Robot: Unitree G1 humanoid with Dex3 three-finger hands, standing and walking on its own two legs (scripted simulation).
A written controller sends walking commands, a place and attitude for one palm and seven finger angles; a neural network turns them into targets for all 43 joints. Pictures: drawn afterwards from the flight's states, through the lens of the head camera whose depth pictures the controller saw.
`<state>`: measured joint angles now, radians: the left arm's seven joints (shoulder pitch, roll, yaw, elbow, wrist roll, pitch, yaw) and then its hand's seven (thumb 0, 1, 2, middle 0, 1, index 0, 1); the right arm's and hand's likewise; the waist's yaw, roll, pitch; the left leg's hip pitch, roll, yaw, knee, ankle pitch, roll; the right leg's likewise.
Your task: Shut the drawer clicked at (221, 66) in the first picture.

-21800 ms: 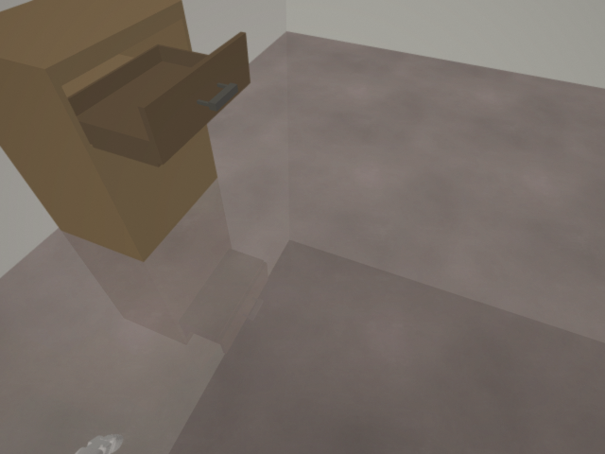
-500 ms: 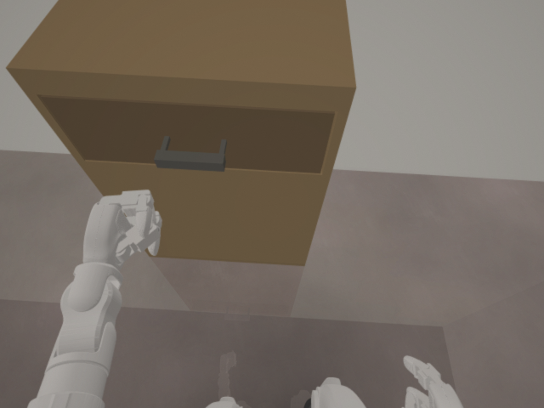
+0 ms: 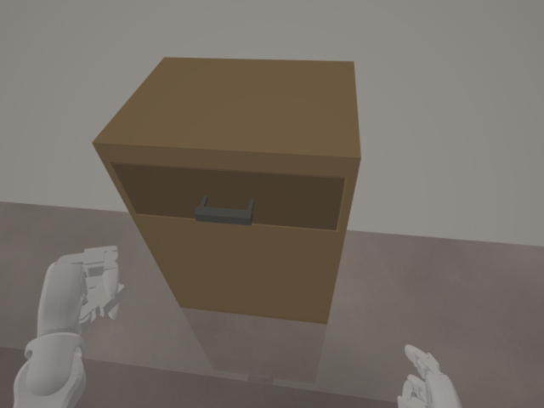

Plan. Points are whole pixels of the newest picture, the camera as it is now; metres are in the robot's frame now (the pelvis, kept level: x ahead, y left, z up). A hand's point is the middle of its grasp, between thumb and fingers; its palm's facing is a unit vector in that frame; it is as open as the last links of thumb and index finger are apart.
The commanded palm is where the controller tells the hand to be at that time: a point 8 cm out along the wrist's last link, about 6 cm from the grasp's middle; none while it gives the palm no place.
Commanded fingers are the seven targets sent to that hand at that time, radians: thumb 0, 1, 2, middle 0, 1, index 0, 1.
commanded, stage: draw the hand back to the body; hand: left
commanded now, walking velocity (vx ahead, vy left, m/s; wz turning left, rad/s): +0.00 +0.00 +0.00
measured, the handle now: (225, 208) +0.56 +0.17 -0.10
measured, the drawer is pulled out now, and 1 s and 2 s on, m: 0.00 0.00 0.00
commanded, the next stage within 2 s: step back with the hand held close in 0.46 s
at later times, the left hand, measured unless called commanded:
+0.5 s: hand (53, 317) +0.17 +0.24 +0.16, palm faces +0.41 -0.82 -0.39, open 3.3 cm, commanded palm +0.12 +0.28 +0.19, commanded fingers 0.00 0.90 0.90 -1.40 -1.60 -1.40 -1.60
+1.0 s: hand (28, 330) +0.15 +0.25 +0.17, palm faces +0.30 -0.79 -0.53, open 3.3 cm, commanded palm +0.09 +0.29 +0.19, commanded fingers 0.00 0.90 0.90 -1.40 -1.60 -1.40 -1.60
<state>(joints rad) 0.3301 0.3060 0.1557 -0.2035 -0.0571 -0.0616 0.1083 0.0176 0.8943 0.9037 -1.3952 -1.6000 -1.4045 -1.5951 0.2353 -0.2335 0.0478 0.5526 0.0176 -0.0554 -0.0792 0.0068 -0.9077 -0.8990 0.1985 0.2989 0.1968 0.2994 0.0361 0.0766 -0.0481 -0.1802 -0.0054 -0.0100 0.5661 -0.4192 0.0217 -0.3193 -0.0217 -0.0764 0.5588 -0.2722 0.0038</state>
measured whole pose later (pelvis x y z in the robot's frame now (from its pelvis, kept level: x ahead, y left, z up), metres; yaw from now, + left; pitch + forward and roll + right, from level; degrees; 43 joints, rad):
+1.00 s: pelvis -0.05 +0.02 +0.00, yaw -2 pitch +1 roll +1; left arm 0.63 0.41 0.39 -0.54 -0.03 -0.22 0.11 0.02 0.88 0.90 -1.40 -1.60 -1.41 -1.59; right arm 0.22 -0.24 -0.03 0.57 -0.01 -0.05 -0.07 0.01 -0.91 -0.90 0.20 0.30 0.20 0.30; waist 0.00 0.02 0.01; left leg -0.20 -0.05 0.05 0.51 -0.32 0.05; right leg -0.36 -0.06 -0.01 0.52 -0.16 0.03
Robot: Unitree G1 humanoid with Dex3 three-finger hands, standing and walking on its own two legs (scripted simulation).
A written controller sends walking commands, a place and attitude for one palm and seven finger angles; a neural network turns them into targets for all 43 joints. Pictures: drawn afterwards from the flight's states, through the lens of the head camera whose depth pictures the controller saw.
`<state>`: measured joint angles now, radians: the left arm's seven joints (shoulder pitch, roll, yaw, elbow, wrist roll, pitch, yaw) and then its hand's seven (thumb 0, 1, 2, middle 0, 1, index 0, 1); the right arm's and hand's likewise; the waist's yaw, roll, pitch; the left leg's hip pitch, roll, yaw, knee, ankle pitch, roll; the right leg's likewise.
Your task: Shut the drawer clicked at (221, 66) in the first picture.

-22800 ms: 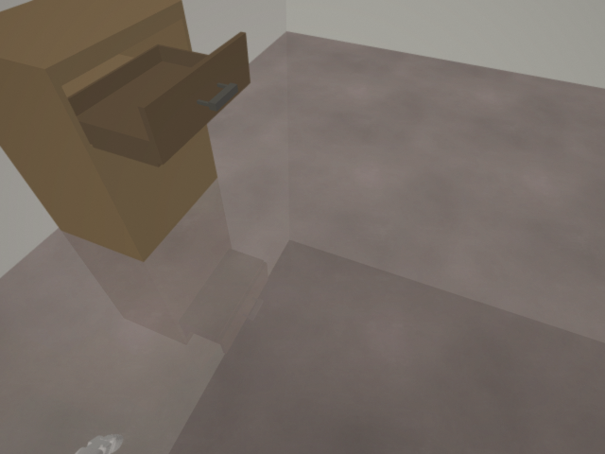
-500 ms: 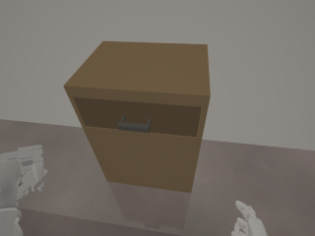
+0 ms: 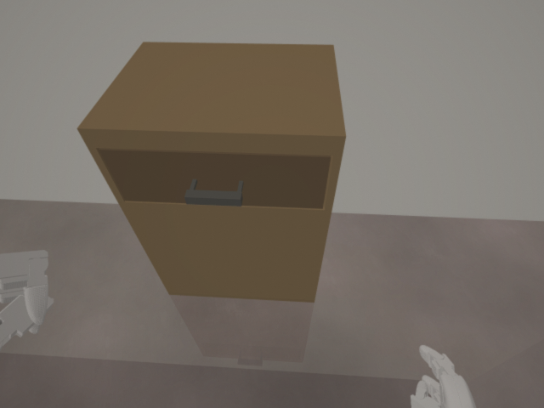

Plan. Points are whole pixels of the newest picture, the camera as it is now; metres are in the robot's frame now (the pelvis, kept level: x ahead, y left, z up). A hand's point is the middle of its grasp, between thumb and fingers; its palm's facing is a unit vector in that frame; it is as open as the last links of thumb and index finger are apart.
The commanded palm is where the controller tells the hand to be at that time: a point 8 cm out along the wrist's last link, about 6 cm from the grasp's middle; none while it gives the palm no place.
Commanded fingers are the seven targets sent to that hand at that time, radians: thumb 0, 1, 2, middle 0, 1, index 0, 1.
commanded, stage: step back with the hand held close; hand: left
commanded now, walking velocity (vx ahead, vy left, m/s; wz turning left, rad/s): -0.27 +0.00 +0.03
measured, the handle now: (215, 191) +0.60 +0.18 -0.10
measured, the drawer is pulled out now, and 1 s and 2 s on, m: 0.00 0.00 0.00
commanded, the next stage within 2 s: stop stepping back and stand still in 1.32 s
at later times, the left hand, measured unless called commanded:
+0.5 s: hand (17, 351) +0.14 +0.24 +0.17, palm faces +0.41 -0.75 -0.53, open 3.3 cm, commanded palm +0.07 +0.28 +0.18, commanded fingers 0.00 0.90 0.90 -1.40 -1.60 -1.40 -1.60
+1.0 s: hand (3, 391) +0.11 +0.23 +0.17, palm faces +0.41 -0.77 -0.49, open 3.3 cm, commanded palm +0.04 +0.26 +0.18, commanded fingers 0.00 0.90 0.90 -1.40 -1.60 -1.40 -1.60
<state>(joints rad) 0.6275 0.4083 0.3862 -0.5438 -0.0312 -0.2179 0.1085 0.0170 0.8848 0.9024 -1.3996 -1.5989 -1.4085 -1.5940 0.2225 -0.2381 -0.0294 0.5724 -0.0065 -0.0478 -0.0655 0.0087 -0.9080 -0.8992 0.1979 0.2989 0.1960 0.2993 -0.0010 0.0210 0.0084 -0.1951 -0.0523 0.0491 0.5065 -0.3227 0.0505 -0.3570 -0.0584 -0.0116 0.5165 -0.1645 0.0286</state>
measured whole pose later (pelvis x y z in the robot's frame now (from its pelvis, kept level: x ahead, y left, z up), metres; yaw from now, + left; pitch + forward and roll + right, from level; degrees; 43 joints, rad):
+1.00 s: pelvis -0.09 -0.02 +0.00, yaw +0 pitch +6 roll -1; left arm 0.56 0.37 0.45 -0.57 -0.01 -0.33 0.13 0.01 0.89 0.90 -1.40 -1.60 -1.41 -1.60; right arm 0.15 -0.19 -0.01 0.62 -0.03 -0.12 -0.05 0.01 -0.91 -0.90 0.20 0.30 0.20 0.30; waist 0.03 -0.01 0.00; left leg -0.48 0.01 0.03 0.57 -0.19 0.03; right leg -0.29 0.06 0.07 0.54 -0.33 -0.01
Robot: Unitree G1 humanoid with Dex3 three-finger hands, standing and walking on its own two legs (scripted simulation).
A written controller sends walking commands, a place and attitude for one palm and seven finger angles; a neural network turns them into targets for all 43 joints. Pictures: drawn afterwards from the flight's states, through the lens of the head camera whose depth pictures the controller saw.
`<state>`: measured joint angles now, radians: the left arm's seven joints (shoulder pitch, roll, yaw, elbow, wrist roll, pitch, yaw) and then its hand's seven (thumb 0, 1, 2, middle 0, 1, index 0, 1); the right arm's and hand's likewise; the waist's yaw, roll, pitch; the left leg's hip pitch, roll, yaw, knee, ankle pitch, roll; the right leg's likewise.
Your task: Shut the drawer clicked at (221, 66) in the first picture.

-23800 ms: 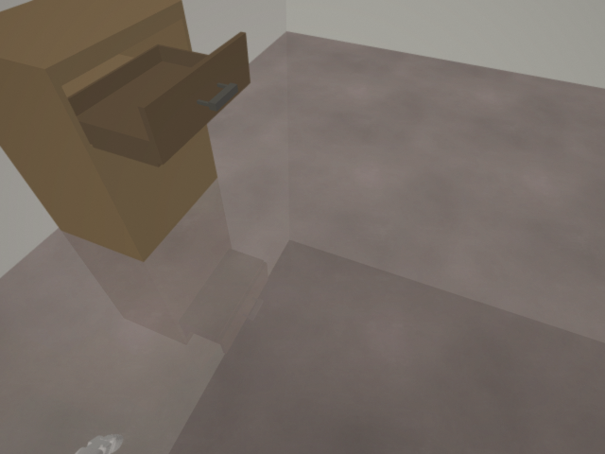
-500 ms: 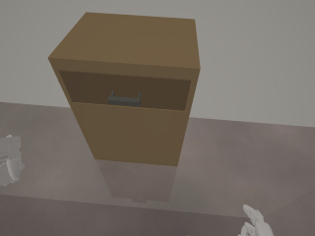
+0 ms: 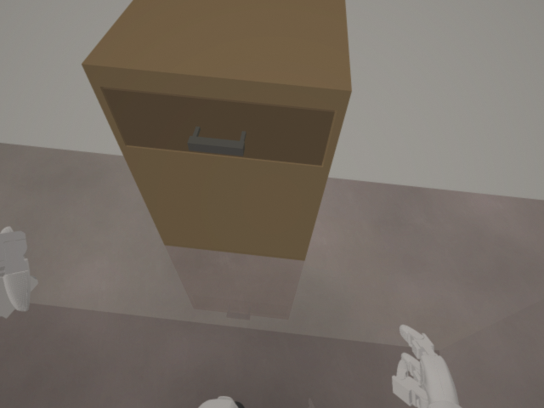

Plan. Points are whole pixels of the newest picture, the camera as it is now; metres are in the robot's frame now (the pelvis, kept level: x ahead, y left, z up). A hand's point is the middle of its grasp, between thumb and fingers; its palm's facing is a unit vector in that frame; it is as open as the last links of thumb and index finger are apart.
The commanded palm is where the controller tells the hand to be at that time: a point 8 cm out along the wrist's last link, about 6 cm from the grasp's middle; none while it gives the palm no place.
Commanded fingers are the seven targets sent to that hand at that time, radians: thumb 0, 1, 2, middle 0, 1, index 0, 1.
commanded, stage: step back with the hand held close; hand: left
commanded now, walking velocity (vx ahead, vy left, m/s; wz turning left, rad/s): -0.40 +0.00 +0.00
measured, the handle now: (218, 139) +0.69 +0.20 -0.10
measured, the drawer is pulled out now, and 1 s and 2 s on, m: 0.00 0.00 0.00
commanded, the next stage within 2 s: stop stepping back and stand still in 0.32 s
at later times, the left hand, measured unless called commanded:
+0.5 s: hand out of the picture +0.07 +0.26 +0.15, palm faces +0.34 -0.82 -0.45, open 3.3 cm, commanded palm +0.00 +0.29 +0.19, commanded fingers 0.00 0.90 0.90 -1.40 -1.60 -1.40 -1.60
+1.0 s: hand out of the picture +0.01 +0.23 +0.17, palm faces +0.33 -0.84 -0.44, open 3.3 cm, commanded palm -0.04 +0.28 +0.19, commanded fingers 0.00 0.90 0.90 -1.40 -1.60 -1.40 -1.60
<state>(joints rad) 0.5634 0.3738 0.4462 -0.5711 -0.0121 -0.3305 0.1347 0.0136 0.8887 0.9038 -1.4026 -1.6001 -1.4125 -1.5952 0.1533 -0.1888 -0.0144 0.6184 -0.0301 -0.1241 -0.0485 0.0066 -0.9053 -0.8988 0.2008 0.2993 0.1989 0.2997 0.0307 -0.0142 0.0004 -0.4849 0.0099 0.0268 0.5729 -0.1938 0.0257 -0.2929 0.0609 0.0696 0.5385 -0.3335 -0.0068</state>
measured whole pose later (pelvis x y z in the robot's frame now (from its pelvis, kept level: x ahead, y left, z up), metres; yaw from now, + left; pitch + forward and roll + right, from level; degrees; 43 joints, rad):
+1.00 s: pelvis -0.18 +0.00 +0.00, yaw -2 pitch -2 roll +0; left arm 0.62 0.39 0.35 -0.57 0.00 -0.19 0.14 0.02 0.89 0.90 -1.40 -1.60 -1.41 -1.60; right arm 0.29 -0.19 0.04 0.61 -0.03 -0.13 -0.06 0.01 -0.90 -0.90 0.20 0.30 0.20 0.30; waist -0.02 -0.03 -0.03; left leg -0.28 0.02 0.02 0.57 -0.29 0.01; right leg -0.28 0.03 -0.05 0.52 -0.24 -0.03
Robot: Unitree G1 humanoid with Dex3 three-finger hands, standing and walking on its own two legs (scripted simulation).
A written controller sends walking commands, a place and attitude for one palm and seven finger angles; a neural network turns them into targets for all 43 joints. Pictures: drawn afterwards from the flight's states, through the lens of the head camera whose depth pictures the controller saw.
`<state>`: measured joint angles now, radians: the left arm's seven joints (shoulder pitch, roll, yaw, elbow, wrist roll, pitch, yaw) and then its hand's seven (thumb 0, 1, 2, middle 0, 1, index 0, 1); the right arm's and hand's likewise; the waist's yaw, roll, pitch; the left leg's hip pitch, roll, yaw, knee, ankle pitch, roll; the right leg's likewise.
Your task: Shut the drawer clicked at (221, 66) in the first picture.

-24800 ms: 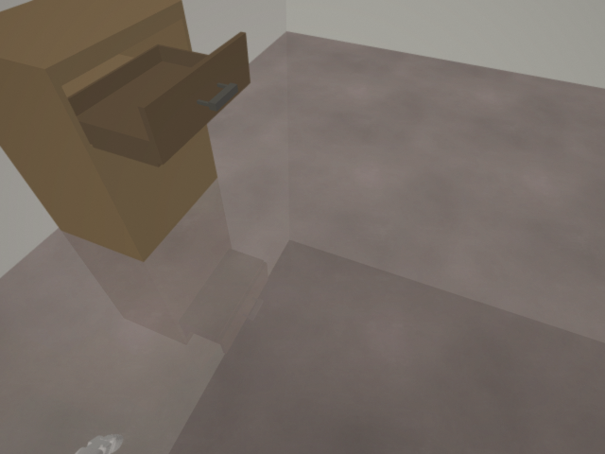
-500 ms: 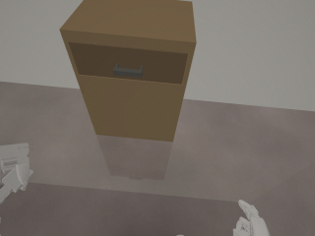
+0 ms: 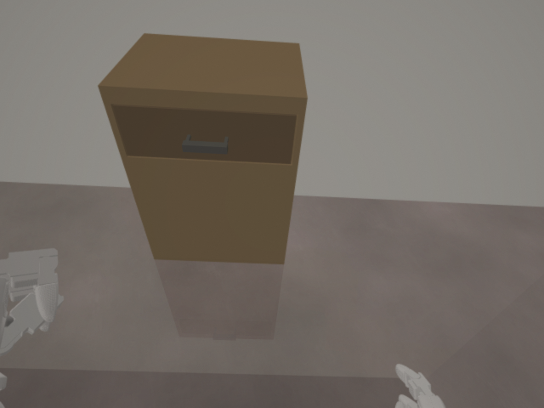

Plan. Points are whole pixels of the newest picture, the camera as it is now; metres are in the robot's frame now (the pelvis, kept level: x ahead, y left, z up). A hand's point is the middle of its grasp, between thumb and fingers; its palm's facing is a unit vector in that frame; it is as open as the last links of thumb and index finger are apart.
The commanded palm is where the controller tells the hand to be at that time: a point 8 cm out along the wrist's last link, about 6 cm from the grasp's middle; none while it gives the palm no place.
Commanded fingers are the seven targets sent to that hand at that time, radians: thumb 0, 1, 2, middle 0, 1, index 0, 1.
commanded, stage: stop stepping back and stand still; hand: left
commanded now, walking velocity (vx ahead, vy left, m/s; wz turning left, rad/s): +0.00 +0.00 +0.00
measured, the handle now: (206, 142) +0.87 +0.22 -0.10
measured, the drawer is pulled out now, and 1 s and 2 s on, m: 0.00 0.00 0.00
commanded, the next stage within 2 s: let the arm hang, fingers relaxed in 0.16 s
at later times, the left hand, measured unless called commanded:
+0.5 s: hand out of the picture +0.12 +0.19 -0.13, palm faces +0.05 -0.97 -0.22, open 3.1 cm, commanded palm none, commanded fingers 0.00 0.90 0.90 -0.88 -1.04 -0.88 -1.04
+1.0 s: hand out of the picture -0.01 +0.21 -0.16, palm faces +0.05 -0.97 -0.25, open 6.8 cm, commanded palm none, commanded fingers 0.00 0.90 0.90 -0.20 -0.30 -0.20 -0.30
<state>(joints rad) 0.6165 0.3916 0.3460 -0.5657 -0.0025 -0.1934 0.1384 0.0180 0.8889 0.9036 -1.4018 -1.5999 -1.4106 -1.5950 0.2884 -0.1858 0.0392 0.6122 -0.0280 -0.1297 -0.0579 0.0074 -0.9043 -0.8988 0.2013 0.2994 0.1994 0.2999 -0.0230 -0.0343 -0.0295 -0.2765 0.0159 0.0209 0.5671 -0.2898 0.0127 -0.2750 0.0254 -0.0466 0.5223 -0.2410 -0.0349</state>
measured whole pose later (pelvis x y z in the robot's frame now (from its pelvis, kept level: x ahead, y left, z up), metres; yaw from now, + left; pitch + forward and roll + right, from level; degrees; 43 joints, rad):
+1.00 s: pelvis +0.00 +0.01 +0.01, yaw +1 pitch -1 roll +0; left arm 0.30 0.19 0.00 1.11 0.01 0.01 0.02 0.01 0.91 0.90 -0.30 -0.43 -0.31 -0.42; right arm 0.31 -0.17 -0.01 1.10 -0.02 0.02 -0.02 0.00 -0.91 -0.90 0.20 0.30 0.19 0.30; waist 0.00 0.03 0.03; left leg -0.22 -0.01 0.04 0.42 -0.18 0.03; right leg -0.23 0.00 -0.05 0.41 -0.17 -0.02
